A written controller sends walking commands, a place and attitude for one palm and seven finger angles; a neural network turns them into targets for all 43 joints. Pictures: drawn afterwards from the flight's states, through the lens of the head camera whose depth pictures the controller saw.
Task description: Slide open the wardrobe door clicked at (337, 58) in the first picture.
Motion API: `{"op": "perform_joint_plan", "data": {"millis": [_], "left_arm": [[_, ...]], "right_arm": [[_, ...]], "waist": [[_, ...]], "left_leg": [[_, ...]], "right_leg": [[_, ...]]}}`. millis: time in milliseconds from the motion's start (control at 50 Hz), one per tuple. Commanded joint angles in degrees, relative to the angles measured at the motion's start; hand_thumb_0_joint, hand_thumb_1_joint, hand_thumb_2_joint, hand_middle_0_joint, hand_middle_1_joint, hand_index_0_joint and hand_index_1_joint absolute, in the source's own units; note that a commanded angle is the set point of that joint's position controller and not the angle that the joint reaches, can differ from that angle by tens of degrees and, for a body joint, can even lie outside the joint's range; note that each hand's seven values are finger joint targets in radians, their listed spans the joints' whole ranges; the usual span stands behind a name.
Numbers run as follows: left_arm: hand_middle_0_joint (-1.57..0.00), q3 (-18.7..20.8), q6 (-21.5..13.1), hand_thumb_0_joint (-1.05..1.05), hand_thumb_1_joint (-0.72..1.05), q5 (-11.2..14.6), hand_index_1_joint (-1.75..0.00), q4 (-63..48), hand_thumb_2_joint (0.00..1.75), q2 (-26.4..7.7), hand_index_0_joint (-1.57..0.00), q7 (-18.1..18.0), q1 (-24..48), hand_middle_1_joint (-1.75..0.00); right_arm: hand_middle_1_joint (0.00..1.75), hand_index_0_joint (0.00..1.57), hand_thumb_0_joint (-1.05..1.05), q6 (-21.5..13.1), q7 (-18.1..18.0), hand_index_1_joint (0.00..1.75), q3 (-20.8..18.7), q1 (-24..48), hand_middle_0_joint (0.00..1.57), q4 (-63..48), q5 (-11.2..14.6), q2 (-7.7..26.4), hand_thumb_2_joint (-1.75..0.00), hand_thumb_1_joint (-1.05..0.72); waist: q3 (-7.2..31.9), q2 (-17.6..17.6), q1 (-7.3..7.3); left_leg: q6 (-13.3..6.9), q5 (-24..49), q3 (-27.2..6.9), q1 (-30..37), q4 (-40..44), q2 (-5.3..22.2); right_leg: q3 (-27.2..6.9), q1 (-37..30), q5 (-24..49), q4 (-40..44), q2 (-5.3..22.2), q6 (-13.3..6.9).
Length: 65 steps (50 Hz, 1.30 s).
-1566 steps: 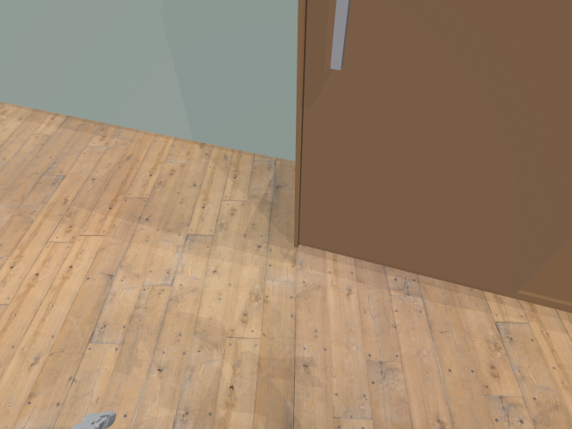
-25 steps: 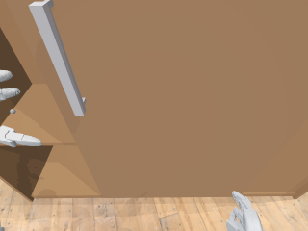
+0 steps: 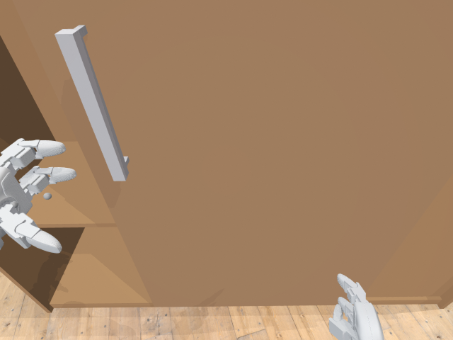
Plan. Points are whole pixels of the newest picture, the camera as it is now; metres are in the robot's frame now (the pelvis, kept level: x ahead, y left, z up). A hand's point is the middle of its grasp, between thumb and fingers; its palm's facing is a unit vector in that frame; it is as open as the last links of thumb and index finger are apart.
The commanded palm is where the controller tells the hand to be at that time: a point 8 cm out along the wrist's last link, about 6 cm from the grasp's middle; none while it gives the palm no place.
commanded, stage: draw the hand back to the body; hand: left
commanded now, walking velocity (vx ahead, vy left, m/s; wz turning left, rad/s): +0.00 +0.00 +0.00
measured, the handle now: (103, 112) +0.42 +0.28 +0.23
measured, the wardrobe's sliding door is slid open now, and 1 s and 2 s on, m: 0.45 0.45 0.45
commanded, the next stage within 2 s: step back with the hand held close in 1.32 s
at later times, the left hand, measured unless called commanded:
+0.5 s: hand (42, 219) +0.21 +0.29 +0.17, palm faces +0.53 -0.78 -0.33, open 13.1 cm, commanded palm +0.16 +0.32 +0.19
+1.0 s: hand (75, 220) +0.22 +0.26 +0.16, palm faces +0.40 -0.84 -0.38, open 8.2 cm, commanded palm +0.18 +0.30 +0.18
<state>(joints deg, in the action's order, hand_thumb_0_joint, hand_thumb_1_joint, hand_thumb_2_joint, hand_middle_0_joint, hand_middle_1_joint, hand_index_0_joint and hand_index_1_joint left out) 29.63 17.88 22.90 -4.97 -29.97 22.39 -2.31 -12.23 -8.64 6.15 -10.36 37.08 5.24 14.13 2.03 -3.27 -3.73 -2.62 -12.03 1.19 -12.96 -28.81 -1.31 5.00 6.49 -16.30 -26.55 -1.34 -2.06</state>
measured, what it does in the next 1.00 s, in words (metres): stands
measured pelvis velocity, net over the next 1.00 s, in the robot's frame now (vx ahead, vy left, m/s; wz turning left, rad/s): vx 0.03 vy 0.00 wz -0.03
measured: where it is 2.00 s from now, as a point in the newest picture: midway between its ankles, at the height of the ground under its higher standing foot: outside the picture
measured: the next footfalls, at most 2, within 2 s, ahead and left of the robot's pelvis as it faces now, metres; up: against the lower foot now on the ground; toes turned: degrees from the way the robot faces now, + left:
none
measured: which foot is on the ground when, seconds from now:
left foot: down 0.00-1.00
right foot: down 0.00-1.00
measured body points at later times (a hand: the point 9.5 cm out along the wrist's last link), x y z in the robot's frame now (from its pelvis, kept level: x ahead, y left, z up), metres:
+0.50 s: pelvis +0.00 +0.00 +0.00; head -0.02 -0.02 +0.45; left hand +0.18 +0.33 +0.19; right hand +0.18 -0.24 -0.08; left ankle +0.04 +0.09 -0.74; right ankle -0.02 -0.09 -0.74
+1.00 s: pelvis +0.03 +0.00 +0.01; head +0.01 -0.01 +0.45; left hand +0.20 +0.30 +0.18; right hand +0.23 -0.22 -0.07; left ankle +0.04 +0.09 -0.74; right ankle -0.02 -0.09 -0.74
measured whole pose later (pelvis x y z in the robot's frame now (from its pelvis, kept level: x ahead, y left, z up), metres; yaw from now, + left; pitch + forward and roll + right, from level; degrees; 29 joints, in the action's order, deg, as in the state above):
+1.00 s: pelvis +0.03 +0.00 +0.01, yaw -2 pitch -3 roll +0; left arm 18.1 -1.7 5.4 -24.2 -20.6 -5.2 -27.5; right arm -4.6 -3.9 1.4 -10.2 36.0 0.4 13.2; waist 0.7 -2.7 -4.5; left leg -2.9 -12.9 3.2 -8.2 -24.2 -1.7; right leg 2.7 2.3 -16.4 -22.0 -1.0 -1.4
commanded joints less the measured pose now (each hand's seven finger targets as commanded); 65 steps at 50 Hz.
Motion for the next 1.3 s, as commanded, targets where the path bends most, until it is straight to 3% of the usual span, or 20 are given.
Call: {"op": "perform_joint_plan", "data": {"millis": [0, 60, 100, 140, 220, 240, 280, 300, 340, 420, 520, 620, 660, 800, 880, 920, 1000, 1080, 1160, 1280], "left_arm": [[-0.25, 12.79, -4.26, 0.00, -0.55, 3.24, -1.15, -9.48, 0.20, -17.23, -0.25, -1.19, 7.16, -1.15], [-0.25, 10.25, -3.09, 0.00, -0.55, 2.83, -1.15, -7.14, 0.20, -14.30, -0.25, -1.48, 6.04, -1.15], [-0.25, 8.63, -2.96, 0.00, -0.55, 2.42, -1.15, -8.21, 0.20, -13.99, -0.25, -1.18, 7.66, -1.15], [-0.25, 5.81, -4.00, 0.00, -0.51, 1.72, -1.13, -12.56, 0.22, -12.93, -0.25, -0.88, 10.79, -1.13], [-0.24, 7.54, -7.23, 0.00, -0.37, 1.48, -1.04, -17.39, 0.29, -14.83, -0.24, -1.51, 10.60, -1.04], [-0.24, 9.60, -13.50, 0.00, -0.33, -10.02, -1.02, -20.13, 0.31, -21.81, -0.24, -14.12, 11.16, -1.02], [-0.24, 5.21, -17.63, 0.00, -0.26, -11.97, -0.98, -15.72, 0.34, -11.95, -0.24, -22.30, 2.04, -0.98], [-0.24, 3.46, -19.58, 0.00, -0.22, -12.66, -0.96, -16.67, 0.36, -9.17, -0.24, -24.08, -2.29, -0.96], [-0.24, 2.28, -22.76, 0.00, -0.15, -13.89, -0.92, -21.40, 0.39, -8.34, -0.24, -26.65, -3.32, -0.92], [-0.23, 1.28, -26.09, 0.00, -0.01, -15.99, -0.83, -23.01, 0.46, -7.21, -0.23, -29.57, -5.17, -0.83], [-0.22, -0.16, -26.83, 0.00, 0.17, -17.00, -0.73, -24.76, 0.55, -5.51, -0.22, -30.19, -9.48, -0.73], [-0.22, -1.72, -26.34, 0.00, 0.36, -17.45, -0.62, -26.07, 0.64, -3.63, -0.22, -29.82, -13.47, -0.62], [-0.22, -0.78, -25.96, 0.00, 0.43, -17.37, -0.58, -25.83, 0.67, -4.22, -0.22, -29.62, -16.38, -0.58], [-0.21, -3.39, -24.73, 0.00, 0.68, -17.65, -0.43, -30.07, 0.80, -2.05, -0.21, -28.88, -19.21, -0.43], [-0.20, -4.23, -23.86, 0.00, 0.83, -17.49, -0.34, -29.93, 0.87, -1.15, -0.20, -28.68, -21.10, -0.34], [-0.20, -4.97, -23.63, 0.00, 0.90, -17.64, -0.30, -31.58, 0.90, -0.95, -0.20, -28.54, -20.03, -0.30], [-0.20, -3.83, -23.36, 0.00, 0.90, -17.66, -0.30, -31.74, 0.90, -2.15, -0.20, -28.90, -18.58, -0.30], [-0.20, -4.42, -23.56, 0.00, 0.90, -17.67, -0.30, -31.91, 0.90, -1.58, -0.20, -28.91, -18.77, -0.30], [-0.20, -4.11, -23.47, 0.00, 0.90, -17.41, -0.30, -30.33, 0.90, -1.64, -0.20, -28.77, -19.47, -0.30], [-0.20, -4.33, -24.13, 0.00, 0.90, -17.44, -0.30, -30.09, 0.90, -1.47, -0.20, -28.74, -19.14, -0.30]], "right_arm": [[0.30, 0.20, 0.00, -4.05, 1.42, 0.30, -3.32, 9.25, 0.20, -10.73, 0.04, 7.04, -0.90, -0.90], [0.30, 0.20, 0.00, -3.91, 1.74, 0.30, -3.75, 9.41, 0.20, -10.92, 0.52, 7.34, -0.90, -0.90], [0.30, 0.20, 0.00, -4.09, 1.56, 0.30, -4.12, 8.66, 0.20, -11.06, 0.69, 7.89, -0.90, -0.90], [0.30, 0.20, 0.00, -4.69, 1.25, 0.30, -3.82, 9.09, 0.20, -11.67, 0.73, 7.49, -0.90, -0.90], [0.30, 0.20, 0.00, -5.86, 0.46, 0.30, -3.83, 8.53, 0.20, -11.18, 0.12, 7.26, -0.90, -0.90], [0.30, 0.20, 0.00, -5.82, 2.15, 0.30, -5.25, 7.50, 0.20, -9.52, -3.10, 7.85, -0.90, -0.90], [0.30, 0.20, 0.00, -5.35, 2.70, 0.30, -5.53, 7.55, 0.20, -7.74, -3.42, 7.24, -0.90, -0.90], [0.30, 0.20, 0.00, -4.88, 2.93, 0.30, -5.78, 7.05, 0.20, -7.75, -3.31, 6.85, -0.90, -0.90], [0.30, 0.20, 0.00, -4.18, 3.02, 0.30, -6.20, 7.32, 0.20, -7.67, -3.48, 6.79, -0.90, -0.90], [0.30, 0.20, 0.00, -3.43, 2.91, 0.30, -6.73, 6.60, 0.20, -6.97, -3.96, 6.88, -0.90, -0.90], [0.30, 0.20, 0.00, -1.54, 2.99, 0.30, -7.01, 6.89, 0.20, -6.91, -4.32, 6.60, -0.90, -0.90], [0.30, 0.20, 0.00, 0.31, 3.53, 0.30, -6.96, 7.01, 0.20, -7.42, -4.52, 6.05, -0.90, -0.90], [0.30, 0.20, 0.00, 1.01, 3.65, 0.30, -7.11, 7.02, 0.20, -7.65, -4.75, 6.33, -0.90, -0.90], [0.30, 0.20, 0.00, 3.16, 4.39, 0.30, -6.92, 6.59, 0.20, -9.25, -4.90, 5.49, -0.90, -0.90], [0.30, 0.20, 0.00, 4.27, 4.44, 0.30, -6.97, 6.38, 0.20, -9.81, -5.03, 5.36, -0.90, -0.90], [0.30, 0.20, 0.00, 4.72, 4.47, 0.30, -6.89, 6.48, 0.20, -10.04, -5.00, 5.20, -0.90, -0.90], [0.30, 0.20, 0.00, 5.08, 4.19, 0.30, -6.77, 6.89, 0.20, -10.19, -5.17, 5.24, -0.90, -0.90], [0.30, 0.20, 0.00, 5.09, 4.16, 0.30, -6.59, 7.11, 0.20, -10.03, -5.17, 5.09, -0.90, -0.90], [0.30, 0.20, 0.00, 5.23, 4.14, 0.30, -6.77, 7.65, 0.20, -10.00, -5.31, 5.39, -0.90, -0.90], [0.30, 0.20, 0.00, 5.13, 3.92, 0.30, -6.80, 7.94, 0.20, -9.78, -5.25, 5.12, -0.90, -0.90]], "waist": [[6.34, -0.83, -1.81], [3.84, -1.86, -1.31], [4.33, -0.76, -0.30], [4.32, -2.34, 0.23], [6.13, -2.63, -0.13], [-1.44, -3.01, -1.08], [-4.63, 0.15, -0.04], [-2.90, 0.06, -0.04], [0.65, -4.10, -0.12], [3.90, -2.43, -0.26], [3.74, 0.50, -0.55], [2.49, -0.55, -0.70], [2.66, 1.70, -1.17], [3.71, -1.20, -0.86], [3.23, 1.28, -0.61], [4.07, -0.93, -0.51], [3.17, 0.03, -0.65], [3.02, -2.37, -0.55], [1.66, 1.25, -0.78], [1.08, 0.05, -0.72]], "left_leg": [[0.85, 5.63, -5.29, 5.79, 3.43, 1.54], [0.84, 2.98, -4.71, 4.94, 2.58, 1.80], [0.61, 1.97, -4.65, 4.68, 2.17, 1.77], [0.47, 0.17, -4.88, 5.42, 2.28, 1.69], [0.22, 0.50, -4.94, 6.13, 1.93, 1.62], [0.95, -1.24, -4.71, 1.12, 1.44, 1.32], [1.46, -5.17, -3.86, 0.56, 1.35, 1.97], [1.19, -6.07, -3.57, 2.07, 1.96, 2.03], [0.76, -5.82, -2.73, 4.43, 2.91, 1.90], [0.11, -2.75, -3.34, 7.19, 5.51, 2.29], [-0.07, 3.71, -3.36, 8.87, 6.56, 2.72], [0.48, 8.82, -3.35, 9.67, 7.20, 3.05], [0.36, 11.58, -3.05, 9.52, 7.02, 3.03], [1.16, 17.78, -2.82, 11.56, 6.58, 3.37], [1.03, 18.39, -2.50, 11.20, 6.38, 3.40], [1.06, 19.09, -2.24, 11.85, 6.03, 3.24], [1.17, 16.29, -2.50, 11.31, 6.77, 3.05], [1.33, 15.23, -2.60, 11.65, 7.21, 3.03], [0.97, 12.75, -2.46, 10.81, 7.82, 2.84], [0.70, 9.94, -2.10, 10.71, 8.27, 2.53]], "right_leg": [[-2.87, 6.04, 8.37, 4.91, 0.75, 0.48], [-4.52, 8.37, 5.60, 5.66, 1.29, 1.02], [-4.91, 9.28, 4.59, 5.62, 1.53, 1.61], [-5.33, 10.22, 1.83, 5.67, 1.43, 1.78], [-5.91, 8.82, 1.45, 5.74, 1.56, 1.74], [-7.90, 11.35, -1.59, 10.02, 2.33, 0.58], [-7.64, 12.77, -6.27, 11.72, 4.16, 0.18], [-7.38, 11.67, -7.18, 11.27, 4.20, 0.32], [-7.28, 9.53, -5.49, 10.30, 4.16, 0.36], [-5.58, 6.45, 0.15, 7.99, 2.98, 0.43], [-4.84, 4.19, 6.44, 7.27, 2.51, 0.46], [-4.42, 2.74, 10.54, 6.90, 2.24, 0.35], [-4.17, 1.37, 13.26, 7.12, 2.19, 0.39], [-4.14, 0.97, 16.55, 6.83, 2.01, 0.57], [-4.15, 0.74, 17.80, 7.00, 2.01, 0.67], [-4.31, 0.71, 18.36, 7.00, 2.04, 0.74], [-4.14, 0.73, 16.41, 7.72, 1.78, 0.61], [-4.16, 0.48, 15.15, 8.10, 1.81, 0.48], [-4.19, 0.56, 14.28, 9.25, 1.55, 0.56], [-4.52, 0.60, 12.20, 9.96, 1.83, 0.66]]}}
